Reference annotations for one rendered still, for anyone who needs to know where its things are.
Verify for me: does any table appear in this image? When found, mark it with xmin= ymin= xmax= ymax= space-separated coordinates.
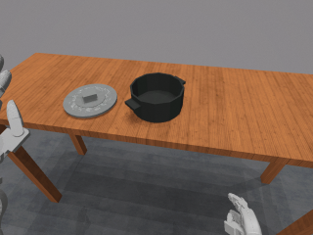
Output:
xmin=0 ymin=53 xmax=313 ymax=235

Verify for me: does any knob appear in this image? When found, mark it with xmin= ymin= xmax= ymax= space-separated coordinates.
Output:
xmin=81 ymin=87 xmax=98 ymax=101

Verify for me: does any robot left hand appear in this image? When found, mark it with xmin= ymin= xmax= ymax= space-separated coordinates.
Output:
xmin=0 ymin=54 xmax=31 ymax=164

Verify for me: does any robot right hand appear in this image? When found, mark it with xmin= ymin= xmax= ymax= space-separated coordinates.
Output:
xmin=224 ymin=193 xmax=262 ymax=235

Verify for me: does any lid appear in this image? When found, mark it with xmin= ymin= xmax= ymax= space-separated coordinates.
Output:
xmin=63 ymin=83 xmax=117 ymax=118

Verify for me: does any pot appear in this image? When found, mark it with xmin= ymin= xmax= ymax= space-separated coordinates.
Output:
xmin=124 ymin=72 xmax=186 ymax=123

